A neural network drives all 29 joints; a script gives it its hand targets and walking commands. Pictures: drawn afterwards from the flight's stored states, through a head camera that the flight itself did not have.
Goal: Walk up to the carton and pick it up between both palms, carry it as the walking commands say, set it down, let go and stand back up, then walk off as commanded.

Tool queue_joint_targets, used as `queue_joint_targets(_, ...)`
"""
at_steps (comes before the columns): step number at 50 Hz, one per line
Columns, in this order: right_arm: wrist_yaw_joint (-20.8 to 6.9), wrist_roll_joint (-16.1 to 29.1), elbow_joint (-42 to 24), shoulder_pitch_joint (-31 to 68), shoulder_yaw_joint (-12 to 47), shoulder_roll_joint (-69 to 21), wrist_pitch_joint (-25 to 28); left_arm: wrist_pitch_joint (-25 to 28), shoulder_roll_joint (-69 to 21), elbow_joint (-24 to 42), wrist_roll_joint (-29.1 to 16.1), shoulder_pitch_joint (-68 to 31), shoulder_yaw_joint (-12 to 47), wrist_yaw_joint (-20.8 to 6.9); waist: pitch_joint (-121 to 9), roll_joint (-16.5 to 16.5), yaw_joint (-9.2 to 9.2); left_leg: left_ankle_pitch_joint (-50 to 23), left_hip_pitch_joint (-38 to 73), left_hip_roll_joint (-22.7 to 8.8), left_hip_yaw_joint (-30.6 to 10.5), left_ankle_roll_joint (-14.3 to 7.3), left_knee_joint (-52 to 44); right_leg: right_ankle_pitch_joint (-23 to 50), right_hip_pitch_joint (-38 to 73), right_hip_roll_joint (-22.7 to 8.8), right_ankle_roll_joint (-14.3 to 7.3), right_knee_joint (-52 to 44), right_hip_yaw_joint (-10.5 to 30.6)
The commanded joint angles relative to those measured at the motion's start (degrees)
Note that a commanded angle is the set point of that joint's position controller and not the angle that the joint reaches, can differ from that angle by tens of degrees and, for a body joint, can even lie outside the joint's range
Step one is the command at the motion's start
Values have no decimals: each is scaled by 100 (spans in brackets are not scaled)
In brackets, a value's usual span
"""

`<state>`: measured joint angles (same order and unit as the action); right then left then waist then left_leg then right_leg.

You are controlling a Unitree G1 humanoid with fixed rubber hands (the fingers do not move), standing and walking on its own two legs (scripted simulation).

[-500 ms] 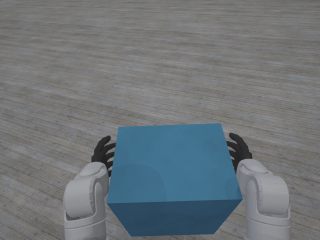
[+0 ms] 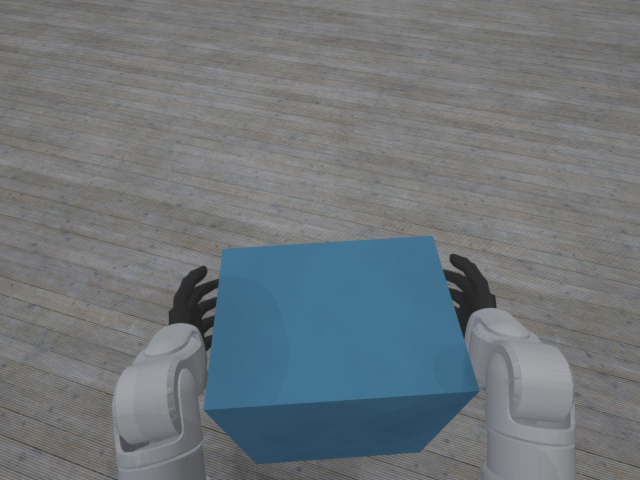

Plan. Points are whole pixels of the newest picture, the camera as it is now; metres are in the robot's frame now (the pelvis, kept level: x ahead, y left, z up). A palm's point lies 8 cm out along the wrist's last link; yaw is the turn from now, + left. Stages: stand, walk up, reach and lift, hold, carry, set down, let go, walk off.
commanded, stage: carry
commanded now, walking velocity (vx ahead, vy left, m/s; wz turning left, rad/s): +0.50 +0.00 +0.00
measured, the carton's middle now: (333, 363) +0.25 +0.00 +0.00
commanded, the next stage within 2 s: none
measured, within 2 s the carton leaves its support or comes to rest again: neither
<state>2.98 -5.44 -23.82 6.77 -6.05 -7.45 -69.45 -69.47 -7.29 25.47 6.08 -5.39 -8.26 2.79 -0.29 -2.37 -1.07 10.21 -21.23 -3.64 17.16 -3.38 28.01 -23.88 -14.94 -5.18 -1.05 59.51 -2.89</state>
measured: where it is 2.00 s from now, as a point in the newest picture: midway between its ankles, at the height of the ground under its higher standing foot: (327, 179)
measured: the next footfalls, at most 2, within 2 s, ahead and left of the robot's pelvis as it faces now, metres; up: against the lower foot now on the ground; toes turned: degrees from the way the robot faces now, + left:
right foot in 0.32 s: +0.41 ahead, -0.13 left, +0.00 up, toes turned -11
left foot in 0.84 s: +0.75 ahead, +0.09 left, +0.00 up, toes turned +17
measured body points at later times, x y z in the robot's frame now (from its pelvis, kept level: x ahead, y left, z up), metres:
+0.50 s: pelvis +0.33 -0.06 +0.01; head +0.37 -0.08 +0.46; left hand +0.59 +0.12 +0.08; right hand +0.62 -0.20 +0.07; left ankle +0.22 +0.09 -0.64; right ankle +0.37 -0.13 -0.73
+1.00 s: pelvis +0.68 -0.01 +0.01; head +0.72 +0.00 +0.46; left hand +0.96 +0.14 +0.06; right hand +0.95 -0.18 +0.07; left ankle +0.71 +0.08 -0.73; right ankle +0.56 -0.13 -0.64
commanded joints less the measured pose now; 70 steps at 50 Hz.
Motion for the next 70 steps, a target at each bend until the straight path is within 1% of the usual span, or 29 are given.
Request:
queue_joint_targets(1, -1340, 2214, -614, 2432, 4276, -4953, 95, 74, -5010, 401, -2226, -2653, 4690, -1345, -1986, 577, -96, -887, 3203, -1807, -2459, -456, -1608, 392, -2304, -415, -37, 770, 314)
queue_joint_targets(8, -1474, 2233, -640, 2102, 4235, -4527, 120, 184, -4826, 251, -1941, -1960, 4474, -1200, -1130, 971, -8, -1109, 2538, -1170, -854, -237, -2050, 1399, -1777, -190, 190, -1992, -563)
queue_joint_targets(13, -1422, 2065, -574, 2179, 4127, -4282, -7, 38, -4562, 244, -1980, -2199, 4378, -1256, -755, 1163, -50, -1058, 2546, -1124, -634, -63, -1773, 1803, -1326, -168, 142, -2744, -834)
queue_joint_targets(16, -1362, 2010, -453, 2214, 4142, -4287, -72, -49, -4508, 160, -2035, -2282, 4330, -1322, -983, 907, 47, -2014, 2234, -861, -324, 172, -292, 1452, -41, 190, 55, -3263, -1317)
queue_joint_targets(17, -1345, 1998, -421, 2287, 4163, -4254, -106, -70, -4480, 48, -2043, -2175, 4300, -1335, -1190, 364, 177, -1988, 1559, -648, -314, 315, 934, 1117, 868, 130, -7, -3528, -1032)
queue_joint_targets(18, -1320, 1998, -419, 2418, 4258, -4286, -162, -55, -4331, -102, -2077, -2219, 4324, -1340, -1549, -1333, 232, -1241, -23, -139, -473, 548, 2539, 410, 1994, -956, -518, -4111, 1061)
queue_joint_targets(19, -1302, 1960, -370, 2227, 4337, -4377, -180, -57, -4279, -91, -2151, -2170, 4279, -1361, -1819, -2231, 183, 1534, -1154, 390, -886, 537, 3821, 967, 2684, -1727, -911, -4915, 2670)
queue_joint_targets(20, -1312, 2027, -435, 2253, 4303, -4421, -118, -52, -4452, 29, -2240, -2237, 4315, -1368, -1907, -1396, 165, 1766, -1493, 45, -1561, 371, 4358, 2084, 2816, -1857, -884, -4757, 2372)
queue_joint_targets(22, -1329, 2124, -468, 2443, 4177, -4669, 9, 12, -4737, 173, -2207, -2344, 4352, -1345, -1997, -157, 161, 1412, -1460, -285, -1707, 278, 4179, 3221, 2519, -1772, -784, -4391, 1469)
queue_joint_targets(25, -1292, 2097, -777, 2418, 4267, -4891, 119, 128, -4981, 419, -2278, -2358, 4470, -1387, -1917, -457, 153, 767, -1148, -370, -1480, 377, 3212, 2692, 2192, -1400, -484, -4726, 512)
queue_joint_targets(30, -1224, 1951, -617, 2002, 4223, -4722, 76, 89, -4661, 499, -2291, -2077, 4463, -1415, -1338, -515, 156, 39, -1573, -385, -1091, 476, 1842, 2802, 2445, -1239, -660, -5152, -103)
queue_joint_targets(37, -1287, 2047, -603, 2255, 4230, -4485, -160, -85, -4466, 391, -2221, -2177, 4451, -1382, -532, -613, 161, -937, -1180, -200, -377, 431, 323, 3391, 2243, -923, -580, -5233, -842)
queue_joint_targets(40, -1307, 2096, -521, 2259, 4205, -4415, -223, -129, -4461, 393, -2169, -2271, 4467, -1339, -735, -693, 96, -727, -230, 50, -106, 325, 89, 4624, 2254, -878, -477, -4336, -1046)
queue_joint_targets(42, -1325, 2112, -469, 2203, 4190, -4409, -205, -135, -4508, 372, -2134, -2354, 4464, -1322, -1478, -416, -119, -352, 1955, 387, 200, 271, -256, 4810, 1350, -494, -226, -2582, -1403)
queue_joint_targets(43, -1347, 2120, -416, 2122, 4176, -4418, -193, -131, -4502, 344, -2078, -2389, 4464, -1317, -1947, 330, -233, 514, 3094, -619, -1180, 106, -625, 3639, 263, -238, -31, -1096, -1346)
queue_joint_targets(44, -1366, 2115, -147, 2106, 4105, -4475, -143, -171, -4605, 372, -2082, -2399, 4522, -1314, -2377, 2316, -89, 961, 4469, -2159, -4066, -663, -1534, 606, -1785, 519, 145, 543, -890)
queue_joint_targets(45, -1380, 2254, -150, 2241, 4133, -4801, -75, -125, -4544, 407, -2096, -2603, 4574, -1333, -2255, 1820, -36, -376, 4153, -2318, -4208, -741, -1750, 26, -2251, 320, -2, 1473, -27)
queue_joint_targets(46, -1369, 2300, -246, 2276, 4181, -4933, -16, -56, -4782, 352, -2222, -2655, 4661, -1347, -2307, 1244, -78, -1325, 3946, -2039, -3416, -609, -1409, 157, -2305, 3, -88, 1611, 343)
queue_joint_targets(47, -1367, 2252, -348, 2354, 4209, -4997, 43, 21, -5003, 302, -2245, -2616, 4660, -1352, -2361, 693, -86, -1802, 3670, -1869, -2766, -518, -1271, 382, -2272, -214, -85, 1399, 354)
queue_joint_targets(48, -1382, 2274, -446, 2478, 4235, -5031, 106, 95, -5122, 261, -2188, -2588, 4642, -1336, -2251, 546, -72, -1714, 3336, -1771, -2326, -395, -1401, 548, -2202, -367, -33, 1000, 273)
queue_joint_targets(51, -1436, 2312, -534, 2329, 4175, -4838, 188, 215, -5069, 174, -2059, -2213, 4545, -1245, -1923, 820, -45, -1196, 2825, -1534, -1626, -301, -1890, 775, -1981, -344, 106, -231, -83)
queue_joint_targets(56, -1465, 2215, -529, 2089, 4138, -4518, 141, 193, -4866, 192, -2004, -2020, 4461, -1195, -1233, 1014, -12, -1526, 2595, -1178, -747, -210, -1973, 1484, -1840, -211, 218, -2131, -658)
queue_joint_targets(63, -1366, 1966, -369, 2194, 4033, -4282, -16, 0, -4566, 115, -2062, -2332, 4315, -1306, -1054, 1138, 23, -2010, 2462, -930, -337, 166, -689, 1733, -459, 37, 94, -3300, -1266)
queue_joint_targets(64, -1354, 1951, -330, 2246, 4067, -4299, -46, -20, -4539, 26, -2058, -2303, 4265, -1325, -1260, 699, 106, -1943, 1940, -683, -255, 282, 343, 1379, 456, 208, 50, -3451, -1297)
queue_joint_targets(65, -1338, 1945, -281, 2345, 4083, -4247, -86, -14, -4439, -32, -2062, -2325, 4285, -1335, -1396, -312, 228, -1732, 796, -410, -315, 461, 1636, 663, 1303, -526, -150, -4024, -49)
queue_joint_targets(66, -1304, 1985, -374, 2441, 4236, -4368, -133, 7, -4363, -162, -2099, -2237, 4260, -1356, -2028, -2231, 209, 500, -700, 268, -572, 607, 3440, 772, 2638, -1627, -817, -4680, 2250)
queue_joint_targets(67, -1303, 1977, -350, 2287, 4287, -4461, -113, -11, -4455, -98, -2221, -2232, 4269, -1375, -2105, -1875, 150, 1642, -1305, 187, -1329, 440, 4197, 1880, 2855, -1888, -859, -4895, 2496)
queue_joint_targets(69, -1327, 2115, -359, 2543, 4166, -4711, 15, 51, -4773, 11, -2213, -2390, 4277, -1343, -2231, -359, 142, 1376, -1454, -236, -1743, 276, 4350, 3278, 2676, -1836, -829, -4377, 1608)
queue_joint_targets(70, -1331, 2104, -369, 2421, 4117, -4793, 69, 83, -4880, 124, -2192, -2342, 4292, -1346, -2163, -145, 157, 1192, -1349, -338, -1677, 285, 3966, 3242, 2411, -1780, -720, -4451, 1223)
